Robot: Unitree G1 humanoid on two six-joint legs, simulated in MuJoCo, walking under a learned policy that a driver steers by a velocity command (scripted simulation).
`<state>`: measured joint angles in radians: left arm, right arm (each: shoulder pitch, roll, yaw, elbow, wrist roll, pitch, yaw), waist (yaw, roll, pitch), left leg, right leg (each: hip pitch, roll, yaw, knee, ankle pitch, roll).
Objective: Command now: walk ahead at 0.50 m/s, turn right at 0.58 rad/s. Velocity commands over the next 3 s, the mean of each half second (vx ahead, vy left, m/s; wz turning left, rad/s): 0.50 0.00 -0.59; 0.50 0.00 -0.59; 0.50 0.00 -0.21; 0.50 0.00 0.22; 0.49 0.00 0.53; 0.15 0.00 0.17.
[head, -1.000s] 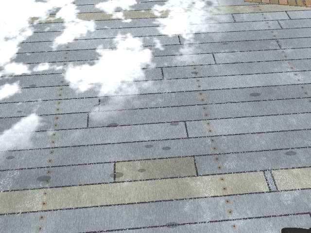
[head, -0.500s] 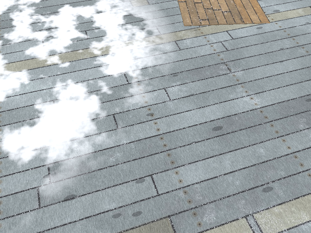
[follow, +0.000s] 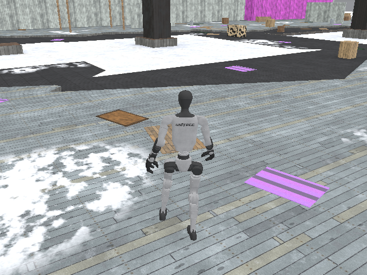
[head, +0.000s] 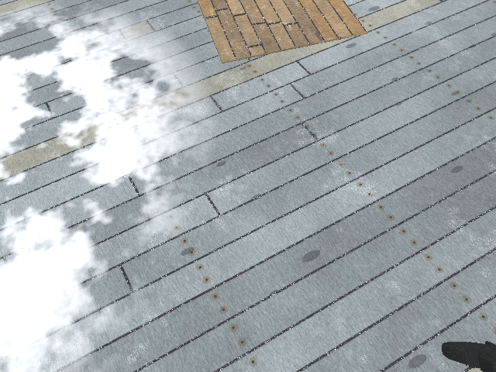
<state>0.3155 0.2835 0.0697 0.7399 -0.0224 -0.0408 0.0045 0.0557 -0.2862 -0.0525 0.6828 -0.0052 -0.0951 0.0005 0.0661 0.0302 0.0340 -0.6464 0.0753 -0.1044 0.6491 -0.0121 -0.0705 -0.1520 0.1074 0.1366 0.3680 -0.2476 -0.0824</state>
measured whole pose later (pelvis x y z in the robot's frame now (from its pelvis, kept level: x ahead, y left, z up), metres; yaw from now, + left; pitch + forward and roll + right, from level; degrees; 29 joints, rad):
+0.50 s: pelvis +0.27 +0.03 +0.00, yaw -18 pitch +2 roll +2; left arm 0.14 0.30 0.07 0.62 -0.02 -0.02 -0.03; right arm 0.33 -0.29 -0.07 0.83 0.00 -0.09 0.00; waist -0.09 -0.04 0.04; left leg -0.01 -0.01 0.17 0.26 -0.27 0.01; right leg -0.70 -0.10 0.04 0.81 -0.04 0.01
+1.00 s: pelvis +0.52 -0.12 +0.00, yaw -36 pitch +2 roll +0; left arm 0.35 0.29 0.07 0.69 -0.02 -0.04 0.01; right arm 0.04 -0.30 -0.04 0.70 -0.01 -0.10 0.02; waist 0.07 0.04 0.04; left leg -0.65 0.07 -0.10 0.63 0.03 -0.07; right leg -0.14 0.11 0.14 0.37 -0.26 -0.08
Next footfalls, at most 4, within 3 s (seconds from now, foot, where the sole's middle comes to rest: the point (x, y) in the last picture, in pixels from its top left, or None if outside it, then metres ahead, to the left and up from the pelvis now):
0.14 left None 0.26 0.15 -0.78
0.66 right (356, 369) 0.47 -0.18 -0.78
1.12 left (338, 251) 0.82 -0.15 -0.78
1.64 right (460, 243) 0.86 -0.52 -0.78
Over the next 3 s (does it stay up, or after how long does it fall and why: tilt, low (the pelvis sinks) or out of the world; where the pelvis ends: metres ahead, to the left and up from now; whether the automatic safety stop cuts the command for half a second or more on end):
stays up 1.35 -0.64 -0.01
